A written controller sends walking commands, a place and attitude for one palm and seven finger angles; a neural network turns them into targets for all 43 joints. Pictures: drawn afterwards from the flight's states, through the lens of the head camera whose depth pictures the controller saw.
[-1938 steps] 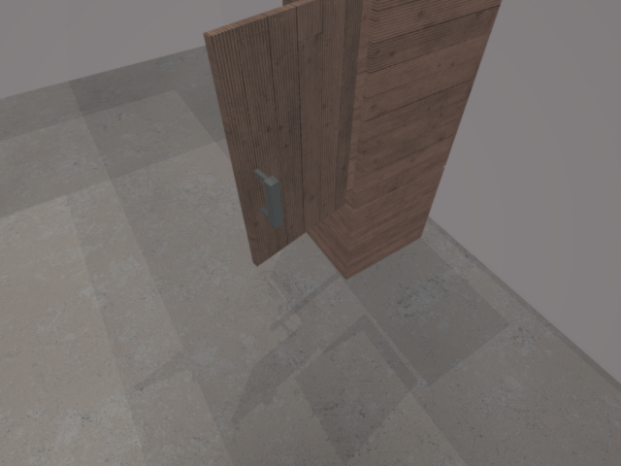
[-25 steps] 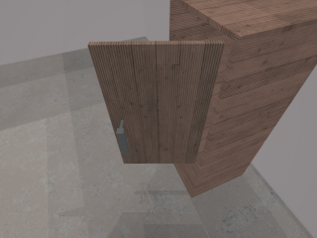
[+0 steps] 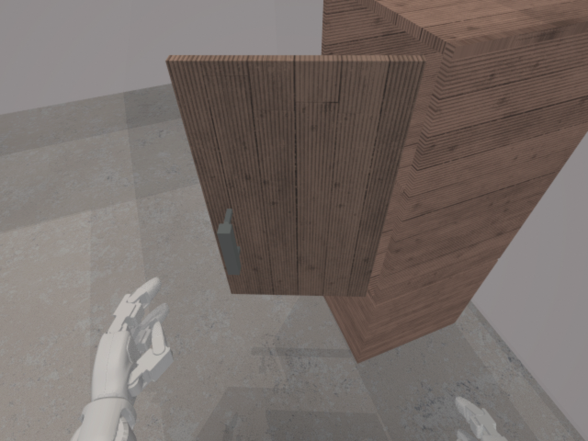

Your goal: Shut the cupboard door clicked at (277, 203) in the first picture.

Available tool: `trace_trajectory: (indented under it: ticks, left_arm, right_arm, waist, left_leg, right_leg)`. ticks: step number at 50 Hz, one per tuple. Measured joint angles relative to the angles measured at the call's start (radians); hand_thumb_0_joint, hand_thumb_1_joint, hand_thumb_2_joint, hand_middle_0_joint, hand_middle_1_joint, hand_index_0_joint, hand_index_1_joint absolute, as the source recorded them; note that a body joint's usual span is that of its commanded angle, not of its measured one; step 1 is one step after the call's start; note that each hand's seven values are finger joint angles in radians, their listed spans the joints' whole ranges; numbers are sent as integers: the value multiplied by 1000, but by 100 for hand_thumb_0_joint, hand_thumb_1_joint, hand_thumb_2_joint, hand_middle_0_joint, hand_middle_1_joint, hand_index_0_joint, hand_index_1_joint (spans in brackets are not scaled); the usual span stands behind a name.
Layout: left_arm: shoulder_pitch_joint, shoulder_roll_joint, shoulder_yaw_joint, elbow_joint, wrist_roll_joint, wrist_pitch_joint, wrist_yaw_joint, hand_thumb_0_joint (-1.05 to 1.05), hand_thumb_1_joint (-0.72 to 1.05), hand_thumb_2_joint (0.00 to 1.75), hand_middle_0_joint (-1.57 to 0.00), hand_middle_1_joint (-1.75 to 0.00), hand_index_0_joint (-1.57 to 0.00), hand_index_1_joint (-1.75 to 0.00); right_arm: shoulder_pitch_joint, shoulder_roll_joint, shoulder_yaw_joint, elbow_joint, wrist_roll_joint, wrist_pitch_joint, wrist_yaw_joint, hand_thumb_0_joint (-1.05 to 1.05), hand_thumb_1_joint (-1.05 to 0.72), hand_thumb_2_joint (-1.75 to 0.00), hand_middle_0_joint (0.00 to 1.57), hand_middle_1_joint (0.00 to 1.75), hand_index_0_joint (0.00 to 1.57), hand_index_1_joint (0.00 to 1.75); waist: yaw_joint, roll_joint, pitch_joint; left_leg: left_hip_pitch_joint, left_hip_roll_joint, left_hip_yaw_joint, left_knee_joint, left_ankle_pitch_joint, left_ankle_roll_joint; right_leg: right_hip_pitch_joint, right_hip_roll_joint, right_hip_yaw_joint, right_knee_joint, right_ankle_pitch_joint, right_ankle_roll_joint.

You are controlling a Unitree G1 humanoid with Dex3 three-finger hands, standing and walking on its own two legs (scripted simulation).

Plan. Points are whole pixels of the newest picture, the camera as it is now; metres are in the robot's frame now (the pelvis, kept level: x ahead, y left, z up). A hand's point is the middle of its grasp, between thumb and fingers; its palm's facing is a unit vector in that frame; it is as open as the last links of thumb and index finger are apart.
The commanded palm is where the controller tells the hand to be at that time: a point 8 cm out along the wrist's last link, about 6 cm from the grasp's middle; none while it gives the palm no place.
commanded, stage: raise the hand and make a fist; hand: left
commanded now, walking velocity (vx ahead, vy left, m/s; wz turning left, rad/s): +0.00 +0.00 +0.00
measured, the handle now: (231, 242) +0.49 +0.14 -0.07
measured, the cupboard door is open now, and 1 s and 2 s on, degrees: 67 67 67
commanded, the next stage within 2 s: bring the fist close to the handle in 1.70 s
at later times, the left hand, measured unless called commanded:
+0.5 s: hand (196, 408) +0.19 +0.14 -0.05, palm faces -0.16 -0.99 +0.02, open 4.7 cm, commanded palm +0.15 +0.22 -0.04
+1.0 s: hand (148, 401) +0.19 +0.20 -0.03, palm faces +0.03 -1.00 -0.02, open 3.1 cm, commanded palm +0.17 +0.25 -0.04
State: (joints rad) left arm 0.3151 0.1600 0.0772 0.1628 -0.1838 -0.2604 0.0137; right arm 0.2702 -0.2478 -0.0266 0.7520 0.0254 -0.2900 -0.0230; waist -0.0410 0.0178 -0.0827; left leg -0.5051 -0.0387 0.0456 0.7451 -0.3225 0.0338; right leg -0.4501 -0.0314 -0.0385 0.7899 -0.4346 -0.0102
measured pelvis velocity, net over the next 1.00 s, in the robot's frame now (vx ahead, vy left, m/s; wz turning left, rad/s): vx -0.03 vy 0.01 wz -0.02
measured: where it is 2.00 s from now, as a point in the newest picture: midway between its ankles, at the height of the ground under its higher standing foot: outside the picture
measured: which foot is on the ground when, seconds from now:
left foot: down 0.00-1.00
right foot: down 0.00-1.00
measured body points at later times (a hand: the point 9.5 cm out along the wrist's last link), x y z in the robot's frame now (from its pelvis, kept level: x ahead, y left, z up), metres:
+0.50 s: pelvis -0.04 -0.02 -0.10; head +0.04 -0.03 +0.35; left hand +0.19 +0.20 -0.05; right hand +0.17 -0.23 -0.18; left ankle +0.03 +0.10 -0.71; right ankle -0.01 -0.11 -0.71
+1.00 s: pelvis -0.03 +0.01 -0.09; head +0.05 +0.03 +0.35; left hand +0.18 +0.26 -0.03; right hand +0.18 -0.22 -0.16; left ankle +0.03 +0.10 -0.71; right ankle -0.01 -0.11 -0.71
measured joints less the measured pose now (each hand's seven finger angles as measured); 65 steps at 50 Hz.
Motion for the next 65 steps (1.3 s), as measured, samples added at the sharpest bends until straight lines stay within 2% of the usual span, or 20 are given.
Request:
trace_trajectory:
  ticks: [4,5,7,9,12,15,18,21,24,26,28,30,33,35,37,41,45,51,59,65]
  left_arm:
    - [-5,-7,44,40,-57,-260,-227,0,91,90,-31,-42,-31,-42]
    - [6,-3,49,57,-64,-300,-279,0,91,90,-32,-44,-32,-44]
    - [40,5,56,84,-74,-320,-347,0,91,90,-36,-48,-36,-47]
    - [85,16,63,86,-81,-295,-370,0,91,90,-40,-51,-40,-51]
    - [163,36,81,20,-96,-283,-340,1,90,90,-45,-57,-45,-57]
    - [197,55,92,-115,-126,-336,-307,2,90,90,-50,-63,-50,-63]
    - [143,60,81,-207,-152,-377,-327,2,90,90,-56,-69,-55,-69]
    - [50,63,53,-207,-154,-302,-384,2,90,90,-61,-75,-61,-75]
    - [-1,68,31,-158,-138,-120,-416,1,90,90,-66,-81,-66,-81]
    - [11,66,33,-140,-129,-20,-394,1,90,90,-70,-85,-70,-85]
    - [49,55,51,-147,-125,11,-341,1,90,90,-74,-89,-74,-88]
    - [92,45,76,-169,-124,-24,-281,2,90,90,-77,-93,-77,-92]
    - [137,43,102,-203,-118,-147,-227,2,90,90,-83,-99,-83,-98]
    - [144,48,101,-213,-116,-225,-227,2,90,90,-86,-103,-86,-102]
    - [134,52,83,-203,-118,-268,-252,2,91,90,-90,-107,-90,-106]
    - [102,59,26,-166,-109,-233,-310,1,91,90,-97,-115,-97,-115]
    - [101,74,12,-203,-96,-169,-287,2,90,90,-105,-123,-105,-123]
    - [113,73,61,-269,-100,-188,-208,2,90,90,-116,-135,-116,-134]
    - [79,79,18,-171,-75,-123,-279,1,90,90,-126,-146,-126,-146]
    - [74,95,61,-227,-99,-176,-253,2,90,90,-129,-149,-129,-148]
  right_arm:
    - [-68,17,-20,-92,-17,7,32,1,-91,-90,20,30,20,30]
    - [-78,18,-24,-118,-16,12,37,1,-91,-90,20,30,20,30]
    - [-95,8,-33,-170,-13,22,40,1,-91,-90,20,30,20,30]
    - [-109,-9,-40,-212,-12,28,35,1,-91,-90,20,30,20,30]
    - [-127,-26,-45,-239,-13,23,19,1,-91,-90,20,30,20,30]
    - [-141,-23,-33,-223,-17,8,-3,1,-91,-90,20,30,20,30]
    - [-152,-10,-5,-200,-15,3,-20,1,-91,-90,20,30,20,30]
    - [-147,18,24,-193,1,26,-31,1,-91,-90,20,30,20,30]
    - [-111,49,39,-207,20,69,-36,1,-91,-90,21,30,20,30]
    - [-79,62,38,-216,23,94,-36,1,-90,-90,21,30,20,30]
    - [-46,69,29,-219,20,107,-36,1,-90,-90,21,30,20,30]
    - [-18,67,15,-213,13,106,-35,1,-90,-90,21,30,20,30]
    - [5,47,-1,-196,-2,96,-27,1,-90,-90,21,30,20,30]
    - [5,26,-5,-188,-9,89,-23,1,-90,-90,21,30,20,30]
    - [-8,6,-6,-186,-8,85,-21,1,-90,-90,21,30,20,30]
    - [-45,-12,-4,-206,1,82,-27,1,-91,-90,20,30,20,30]
    - [-70,4,0,-240,0,89,-29,1,-91,-90,20,30,20,30]
    - [-80,31,23,-267,-9,114,-15,1,-91,-90,20,30,20,30]
    - [-74,29,58,-290,-8,124,-14,1,-90,-90,21,30,20,30]
    - [-57,23,45,-273,-17,123,-12,1,-90,-90,21,30,20,30]
  waist:
    - [14,-45,-60]
    - [22,-61,-65]
    - [38,-77,-65]
    - [56,-75,-59]
    - [85,-53,-57]
    - [111,-26,-63]
    - [120,9,-69]
    - [108,33,-73]
    - [83,39,-76]
    - [65,37,-78]
    - [55,31,-81]
    - [54,24,-84]
    - [57,18,-89]
    - [59,18,-91]
    - [58,23,-90]
    - [53,23,-78]
    - [51,14,-74]
    - [63,19,-95]
    - [63,19,-95]
    - [58,12,-88]
  left_leg:
    - [-216,28,13,182,-58,-15]
    - [-266,34,11,230,-74,-19]
    - [-358,42,-2,325,-106,-28]
    - [-437,49,-21,412,-133,-36]
    - [-529,58,-55,514,-166,-44]
    - [-590,63,-84,584,-190,-47]
    - [-630,64,-104,625,-199,-46]
    - [-647,66,-102,632,-197,-44]
    - [-632,67,-80,600,-186,-38]
    - [-608,68,-63,569,-180,-32]
    - [-583,72,-47,540,-177,-27]
    - [-566,74,-39,523,-177,-22]
    - [-569,69,-40,522,-179,-15]
    - [-590,64,-46,539,-183,-10]
    - [-616,60,-52,562,-187,-4]
    - [-651,57,-52,591,-192,8]
    - [-649,59,-46,588,-191,14]
    - [-617,53,-52,562,-187,18]
    - [-617,50,-60,559,-187,20]
    - [-624,57,-68,575,-197,12]
  right_leg:
    - [-231,21,11,199,-47,-23]
    - [-280,25,9,247,-66,-30]
    - [-365,31,-5,336,-99,-45]
    - [-432,36,-25,410,-127,-52]
    - [-502,45,-58,488,-159,-63]
    - [-545,51,-87,537,-179,-69]
    - [-572,54,-107,564,-186,-70]
    - [-590,55,-104,568,-181,-65]
    - [-587,55,-82,545,-168,-56]
    - [-571,54,-65,519,-158,-48]
    - [-553,57,-48,493,-149,-40]
    - [-538,60,-40,472,-143,-36]
    - [-536,56,-41,465,-142,-32]
    - [-550,51,-48,477,-147,-28]
    - [-569,47,-54,493,-153,-23]
    - [-599,43,-55,515,-154,-14]
    - [-598,45,-48,508,-148,-8]
    - [-557,42,-54,471,-141,-1]
    - [-551,41,-61,462,-141,-1]
    - [-557,48,-68,473,-148,-8]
